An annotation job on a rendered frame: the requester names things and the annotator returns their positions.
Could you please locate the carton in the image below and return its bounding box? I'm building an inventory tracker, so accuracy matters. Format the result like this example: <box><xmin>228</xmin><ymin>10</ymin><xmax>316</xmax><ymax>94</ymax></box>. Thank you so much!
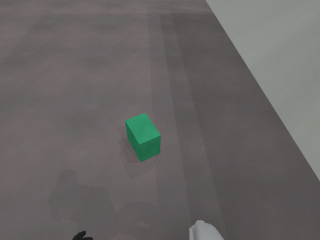
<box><xmin>125</xmin><ymin>113</ymin><xmax>161</xmax><ymax>162</ymax></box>

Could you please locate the right robot thigh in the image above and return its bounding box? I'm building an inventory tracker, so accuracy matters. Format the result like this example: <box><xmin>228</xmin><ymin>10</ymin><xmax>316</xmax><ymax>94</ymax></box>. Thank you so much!
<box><xmin>189</xmin><ymin>222</ymin><xmax>224</xmax><ymax>240</ymax></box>

